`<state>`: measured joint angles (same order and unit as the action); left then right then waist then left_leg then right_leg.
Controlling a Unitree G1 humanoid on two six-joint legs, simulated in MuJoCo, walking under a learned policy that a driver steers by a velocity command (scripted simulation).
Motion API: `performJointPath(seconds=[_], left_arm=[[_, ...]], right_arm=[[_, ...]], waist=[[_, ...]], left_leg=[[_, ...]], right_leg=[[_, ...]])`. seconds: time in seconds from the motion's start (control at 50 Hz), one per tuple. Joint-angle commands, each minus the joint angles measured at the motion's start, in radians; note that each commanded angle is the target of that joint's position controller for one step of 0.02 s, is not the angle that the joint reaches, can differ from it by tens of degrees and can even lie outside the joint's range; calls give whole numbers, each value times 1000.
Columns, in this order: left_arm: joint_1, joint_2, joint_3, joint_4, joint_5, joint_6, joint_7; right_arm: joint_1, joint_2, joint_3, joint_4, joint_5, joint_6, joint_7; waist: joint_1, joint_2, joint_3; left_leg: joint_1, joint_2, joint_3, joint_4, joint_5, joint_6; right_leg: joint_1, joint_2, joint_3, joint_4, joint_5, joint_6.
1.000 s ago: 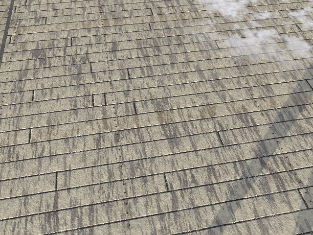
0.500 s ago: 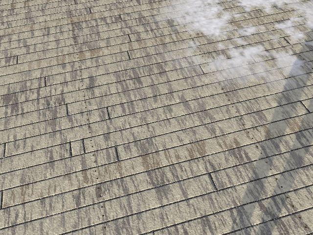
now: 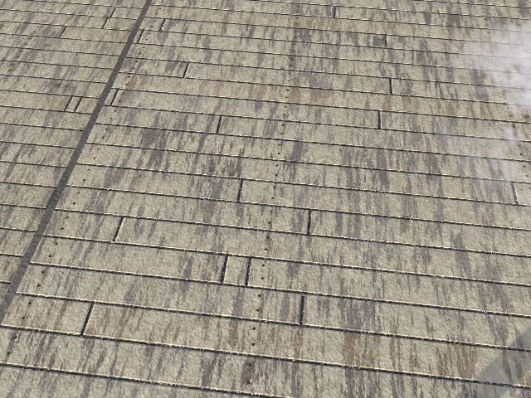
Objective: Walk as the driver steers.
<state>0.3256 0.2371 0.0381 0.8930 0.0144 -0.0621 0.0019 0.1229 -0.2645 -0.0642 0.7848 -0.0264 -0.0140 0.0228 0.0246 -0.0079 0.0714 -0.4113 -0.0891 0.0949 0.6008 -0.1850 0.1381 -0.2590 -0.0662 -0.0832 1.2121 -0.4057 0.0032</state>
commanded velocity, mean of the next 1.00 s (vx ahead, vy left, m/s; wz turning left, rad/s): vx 0.45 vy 0.00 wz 0.30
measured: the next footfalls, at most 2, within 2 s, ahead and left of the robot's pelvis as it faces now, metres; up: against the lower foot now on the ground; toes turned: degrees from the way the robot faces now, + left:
right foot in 0.46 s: +0.43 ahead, -0.09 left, +0.00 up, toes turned +17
left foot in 0.92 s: +0.58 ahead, +0.19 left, +0.00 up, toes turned +18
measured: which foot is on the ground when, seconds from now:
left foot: down 0.00-0.44, up 0.46-0.90, down 0.92-1.00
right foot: up 0.00-0.44, down 0.46-0.94, up 0.96-1.00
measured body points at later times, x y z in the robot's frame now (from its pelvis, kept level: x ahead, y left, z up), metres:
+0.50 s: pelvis +0.28 -0.02 +0.00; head +0.31 -0.02 +0.45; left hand +0.42 +0.26 -0.07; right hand +0.34 -0.31 -0.13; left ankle +0.08 +0.04 -0.68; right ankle +0.40 -0.10 -0.72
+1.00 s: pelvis +0.48 +0.07 +0.01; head +0.52 +0.09 +0.46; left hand +0.39 +0.30 -0.14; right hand +0.74 -0.09 -0.08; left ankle +0.54 +0.17 -0.72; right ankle +0.41 -0.09 -0.66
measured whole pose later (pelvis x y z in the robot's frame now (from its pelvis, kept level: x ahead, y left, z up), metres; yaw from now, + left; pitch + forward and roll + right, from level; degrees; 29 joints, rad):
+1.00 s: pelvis +0.48 +0.07 +0.01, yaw +15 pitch +1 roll -2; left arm 0.40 0.23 0.04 0.91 -0.01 -0.03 0.01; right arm 0.05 -0.21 0.00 0.74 -0.03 -0.06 0.00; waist 0.08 0.00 0.07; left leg -0.41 0.02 0.05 0.55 -0.15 0.04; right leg -0.27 0.04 0.02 0.94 -0.53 -0.03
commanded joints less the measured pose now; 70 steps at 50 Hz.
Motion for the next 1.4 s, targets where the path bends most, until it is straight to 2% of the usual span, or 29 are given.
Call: performJointPath(seconds=[0.02, 0.06, 0.12, 0.22, 0.34, 0.42, 0.44, 0.46, 0.48, 0.5, 0.52, 0.54, 0.56, 0.64, 0.76, 0.84, 0.9, 0.92, 0.94, 0.96, 0.98, 1.0, 1.04, 1.12, 1.2, 1.34, 1.36, 1.38, 1.4], left_arm=[[-62, 120, 23, -122, 7, -31, -1], [-12, 108, 19, -112, 35, 9, -2], [-65, 90, 17, -137, 35, 34, -14], [-271, 91, 14, -205, 27, 35, -19], [-419, 100, 4, -269, 15, 16, -27], [-226, 154, 22, -228, 8, -3, -12], [-92, 183, 35, -194, 15, -16, 1], [75, 255, 51, -183, 38, -23, 19], [62, 337, 68, -183, 51, -11, 22], [5, 254, 61, -185, 31, 1, 14], [-58, 163, 39, -193, 20, 0, 7], [-91, 120, 27, -183, 21, -4, 0], [-86, 109, 22, -168, 21, -10, -1], [-19, 124, 26, -106, 2, -46, -14], [48, 123, 25, -47, -11, -38, -21], [116, 158, 31, -1, -8, -24, -17], [82, 166, 35, -2, -22, -13, -8], [78, 141, 29, -23, -32, -16, -6], [149, 48, 9, -63, -46, -14, 2], [214, 85, 21, -43, -47, 14, 23], [187, 128, 39, -25, -21, 37, 27], [134, 112, 41, -34, -11, 47, 19], [91, 93, 47, -43, 7, 71, 3], [83, 69, 52, -62, 8, 111, -8], [-33, 60, 41, -118, 12, 132, -30], [-93, 85, 39, -186, 5, 123, -40], [-63, 100, 43, -175, 6, 111, -36], [-39, 170, 58, -176, 15, 96, -23], [-40, 322, 92, -203, 10, 93, -17]], right_arm=[[168, -146, -45, 12, 23, -5, -24], [138, -118, -33, 5, 27, -26, -20], [177, -149, -39, 16, 26, -43, -15], [279, -154, -43, 32, 26, -41, -14], [360, -167, -44, 39, 12, -38, -28], [268, -204, -52, 10, 8, -42, -34], [252, -196, -49, 8, 16, -49, -25], [262, -122, -27, -17, 26, -58, -17], [400, -40, -11, -39, 51, -56, -18], [387, -122, -16, 0, 13, -42, -28], [317, -130, -19, 5, 3, -39, -20], [268, -112, -14, -3, 1, -39, -12], [247, -99, -12, -7, -6, -34, -5], [224, -79, -3, -12, -16, -13, 13], [-42, -30, 35, -93, -18, -24, 32], [-69, -26, 45, -89, -5, -41, 11], [75, -77, 29, -34, -16, -64, -18], [168, -134, 13, -13, -33, -77, -31], [261, -219, -5, -23, -46, -75, -39], [262, -224, -18, -31, 6, -49, -36], [216, -153, -3, -43, 23, -36, -36], [135, -95, 15, -53, 19, -34, -41], [72, -51, 29, -52, 16, -33, -56], [46, -67, 18, -50, 4, -42, -60], [52, -84, 8, -38, -3, -28, -60], [80, -164, -27, -25, 4, 13, -46], [109, -156, -29, -13, 0, 22, -44], [158, -111, -22, -10, -6, 32, -36], [111, -51, -3, -86, 6, 44, -45]], waist=[[-42, -35, -78], [4, 2, -84], [2, 15, -68], [-73, 54, -26], [-124, 75, -23], [-15, 92, -79], [56, 36, -151], [112, -72, -307], [24, -309, -389], [5, -164, -287], [-2, -50, -155], [-11, -16, -92], [-18, -56, -68], [-39, -102, -73], [0, -89, -20], [9, -89, -37], [-63, -66, -104], [-94, -9, -186], [-93, 191, -349], [-100, 250, -469], [-76, 123, -372], [-48, 109, -251], [-7, 141, -126], [31, 124, -136], [6, 151, -118], [-8, 125, -124], [-1, 68, -126], [-5, -143, -106], [1, -356, -47]], left_leg=[[377, 311, -465, -350, 206, 172], [278, 259, -393, -361, 341, 167], [230, 211, -353, -393, 312, 156], [296, 193, -392, -407, 221, 114], [415, 212, -446, -309, 377, 95], [326, 193, -473, -149, 542, 23], [268, 128, -425, 33, 537, -3], [160, 68, -339, 309, 298, -27], [-137, -89, -235, 552, -371, -61], [-226, 4, -241, 644, -318, -49], [-211, 41, -238, 630, -215, -51], [-187, 67, -226, 584, -162, -58], [-164, 87, -220, 545, -145, -64], [-154, 84, -206, 483, -113, -87], [-157, 144, -79, 153, 80, -129], [-20, 83, -52, 5, 117, -129], [198, 64, -71, -177, 215, -91], [390, 173, -148, -166, 413, -66], [678, 495, -391, -72, 871, 25], [677, 587, -507, -93, 981, 131], [562, 524, -419, -134, 849, 117], [450, 469, -342, -183, 731, 88], [272, 393, -217, -270, 623, 46], [173, 390, -117, -311, 525, 77], [145, 382, -56, -334, 252, 67], [151, 422, -26, -205, 63, 7], [114, 394, 7, -125, 7, -46], [23, 302, 97, 94, -144, -121], [-227, 102, 93, 266, -458, -190]], right_leg=[[-403, -55, 116, 25, 81, -7], [-297, -58, 115, -38, 73, 15], [-318, -49, 89, -156, 141, 42], [-419, -31, 95, -386, 334, 59], [-401, 30, 99, -567, 356, 38], [-39, 94, 94, -699, 242, -15], [156, 69, 111, -764, 263, -42], [381, -152, 325, -800, 48, -94], [569, -387, 798, -921, -28, -218], [453, -361, 860, -951, -167, -230], [310, -307, 693, -968, -138, -209], [218, -250, 552, -984, 6, -189], [172, -207, 449, -995, 129, -170], [145, -166, 292, -1020, 421, -186], [110, -107, 174, -1072, 465, -187], [146, -109, 170, -933, 841, -155], [161, -58, 185, -726, 854, -100], [59, -7, 164, -569, 665, -72], [-163, 84, 92, -285, 66, -41], [-225, 148, 89, -76, -269, -46], [-255, 97, 130, -12, -235, -48], [-280, 69, 124, -17, -165, -40], [-244, 33, 115, -64, -56, -13], [-196, 47, 86, -67, 18, 12], [-168, 23, 60, -272, 89, 6], [10, 62, -10, -614, 70, -48], [84, 72, 19, -722, 132, -62], [128, -77, 252, -916, 171, -95], [127, -324, 620, -970, 441, -238]])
